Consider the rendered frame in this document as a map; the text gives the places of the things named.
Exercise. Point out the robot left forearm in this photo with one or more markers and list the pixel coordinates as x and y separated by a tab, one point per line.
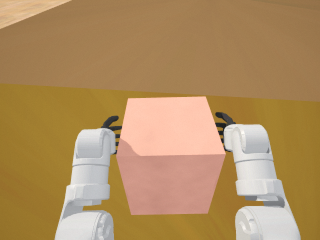
89	178

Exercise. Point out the left robot hand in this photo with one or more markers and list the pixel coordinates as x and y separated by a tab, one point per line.
106	125

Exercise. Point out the right robot hand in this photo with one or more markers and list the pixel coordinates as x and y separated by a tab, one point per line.
227	119

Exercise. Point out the robot right forearm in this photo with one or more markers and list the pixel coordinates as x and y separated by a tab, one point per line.
256	175

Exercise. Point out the left robot upper arm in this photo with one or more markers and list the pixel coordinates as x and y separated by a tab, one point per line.
86	225

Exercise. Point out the right robot upper arm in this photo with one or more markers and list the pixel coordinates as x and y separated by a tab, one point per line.
265	223

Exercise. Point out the carton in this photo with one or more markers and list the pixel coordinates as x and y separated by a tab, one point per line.
169	155

